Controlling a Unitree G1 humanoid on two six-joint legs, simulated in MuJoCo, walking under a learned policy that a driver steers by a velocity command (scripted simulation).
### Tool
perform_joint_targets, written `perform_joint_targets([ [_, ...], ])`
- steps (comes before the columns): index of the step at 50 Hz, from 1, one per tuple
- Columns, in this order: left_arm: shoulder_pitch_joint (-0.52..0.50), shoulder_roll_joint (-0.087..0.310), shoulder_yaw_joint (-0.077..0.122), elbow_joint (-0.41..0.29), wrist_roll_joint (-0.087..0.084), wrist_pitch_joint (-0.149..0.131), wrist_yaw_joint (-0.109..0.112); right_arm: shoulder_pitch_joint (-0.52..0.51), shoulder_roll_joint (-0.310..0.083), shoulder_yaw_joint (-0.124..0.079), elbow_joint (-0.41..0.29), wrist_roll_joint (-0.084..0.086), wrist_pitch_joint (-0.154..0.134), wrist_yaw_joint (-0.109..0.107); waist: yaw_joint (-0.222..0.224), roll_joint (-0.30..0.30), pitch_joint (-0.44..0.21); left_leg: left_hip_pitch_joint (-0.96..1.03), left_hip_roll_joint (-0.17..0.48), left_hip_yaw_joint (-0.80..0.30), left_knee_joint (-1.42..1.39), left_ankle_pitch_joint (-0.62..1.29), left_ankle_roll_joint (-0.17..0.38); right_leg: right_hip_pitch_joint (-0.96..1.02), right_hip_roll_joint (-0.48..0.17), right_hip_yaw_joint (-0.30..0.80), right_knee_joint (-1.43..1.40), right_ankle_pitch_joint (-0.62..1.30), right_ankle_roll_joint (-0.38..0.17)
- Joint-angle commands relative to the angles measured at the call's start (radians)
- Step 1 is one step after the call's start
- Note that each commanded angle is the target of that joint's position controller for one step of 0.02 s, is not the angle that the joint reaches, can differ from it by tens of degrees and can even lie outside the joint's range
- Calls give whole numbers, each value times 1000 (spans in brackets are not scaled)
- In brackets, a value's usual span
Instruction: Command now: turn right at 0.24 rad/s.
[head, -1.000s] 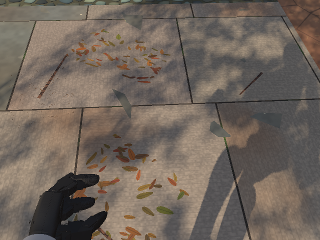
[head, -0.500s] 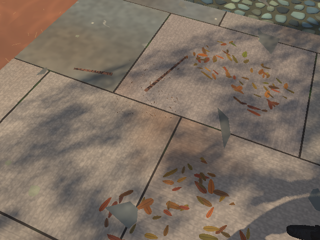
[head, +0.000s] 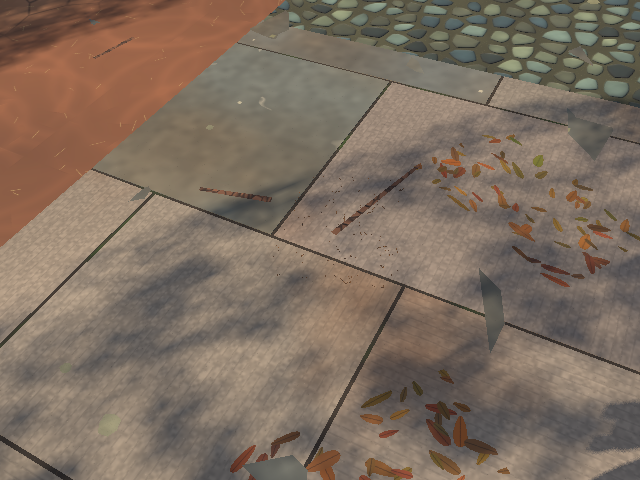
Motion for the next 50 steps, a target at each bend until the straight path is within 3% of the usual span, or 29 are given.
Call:
perform_joint_targets([
  [1,-87,197,56,-104,-16,-13,17,-24,-114,-51,-74,5,-23,-12,-23,-190,28,90,22,23,9,-48,5,-130,-157,254,-249,-107,-90],
  [6,-68,206,75,-148,-30,9,23,-19,-100,-66,-73,11,-39,-8,0,-137,-35,67,21,59,36,-33,10,-65,-134,301,-148,102,-129],
  [9,-77,198,79,-175,-36,18,20,5,-123,-81,-68,15,-43,-3,-5,-50,-65,130,72,34,-2,-2,45,-123,-77,256,-54,118,-96],
  [10,-79,186,78,-183,-37,20,18,21,-140,-87,-65,14,-41,-3,-6,10,-69,163,121,-13,-43,6,76,-172,-40,204,11,84,-68],
  [11,-76,166,73,-189,-38,21,16,53,-161,-93,-57,11,-37,-6,-11,96,-79,210,211,-107,-106,33,136,-239,8,126,120,14,-33],
  [12,-61,154,71,-192,-39,21,10,55,-186,-96,-58,8,-36,-9,-8,206,-93,240,357,-251,-170,137,225,-295,43,39,270,-136,-3],
  [13,-71,188,85,-193,-34,22,5,57,-182,-91,-71,3,-41,-17,-28,213,-105,241,470,-333,-189,274,310,-343,9,9,497,-339,23],
  [14,-72,207,98,-190,-36,27,3,48,-178,-84,-79,3,-46,-24,-26,122,-103,219,483,-313,-187,337,328,-362,-20,25,648,-358,39],
  [15,-56,191,96,-179,-43,37,3,-1,-179,-81,-84,11,-46,-29,0,67,-89,191,437,-225,-179,313,290,-351,-50,34,662,-310,48],
  [16,-48,165,86,-175,-45,47,3,-44,-191,-83,-82,21,-44,-29,15,66,-68,162,384,-137,-183,281,244,-330,-72,18,593,-250,51],
  [18,-58,132,70,-179,-42,57,-3,-81,-211,-87,-77,22,-31,-27,9,100,-65,101,308,8,-174,280,198,-218,-76,-52,455,-189,53],
  [21,-64,149,72,-200,-44,57,-21,-56,-224,-91,-58,33,-15,-23,-11,141,-105,127,318,66,-132,264,191,-106,-61,-105,235,-137,35],
  [23,24,158,84,-172,-37,57,-23,-50,-210,-87,-45,52,-8,-20,26,107,-125,98,309,108,-41,174,144,26,-9,-156,20,14,-2],
  [24,56,188,97,-165,-28,54,-15,3,-172,-80,-23,51,-5,-18,20,11,-96,13,265,172,83,43,78,104,-7,-93,-97,107,-34],
  [25,92,307,124,-186,-26,46,4,22,-108,-63,-44,9,0,-13,-1,-295,-68,-284,143,270,409,-357,-32,237,-251,304,-187,294,-140],
  [26,117,375,133,-208,1,22,-3,-103,-130,-62,-108,7,-15,-17,62,-366,-100,-454,33,90,610,-488,-46,194,-396,599,-276,150,-345],
  [27,126,325,120,-200,6,-1,-7,-150,-168,-72,-114,31,-29,-14,85,-259,-87,-512,58,13,672,-410,-26,206,-371,596,-334,-162,-348],
  [28,104,275,104,-188,-8,-14,-3,-155,-194,-82,-102,43,-41,-8,61,-209,-31,-542,83,0,645,-298,2,189,-332,552,-356,-376,-288],
  [29,68,255,96,-191,-20,-16,6,-140,-198,-89,-76,35,-49,-10,38,-159,-10,-537,99,4,614,-209,6,173,-303,508,-351,-390,-240],
  [30,36,228,83,-190,-23,-17,15,-110,-194,-88,-56,28,-54,-7,18,-173,-10,-514,109,11,576,-128,-2,165,-276,444,-355,-343,-215],
  [32,53,187,66,-174,-8,-27,23,-65,-159,-78,-14,30,-66,11,10,-179,-41,-445,103,47,544,5,-12,166,-230,341,-374,-234,-189],
  [35,102,193,68,-140,-12,-53,23,-103,-132,-61,5,35,-77,22,39,-142,-26,-434,110,58,398,116,-14,215,-226,244,-396,-84,-178],
  [39,139,219,77,-99,-14,-69,19,-139,-128,-48,3,48,-79,34,68,-147,10,-429,116,53,247,153,-16,255,-266,193,-435,-33,-190],
  [45,162,228,86,-41,-18,-73,8,-177,-123,-33,-17,57,-82,57,95,-112,79,-452,117,48,147,140,13,311,-304,82,-450,62,-196],
  [50,159,248,95,-11,-34,-63,6,-208,-119,-21,-56,57,-89,83,95,-114,87,-364,96,109,81,63,70,335,-309,-13,-386,235,-166],
])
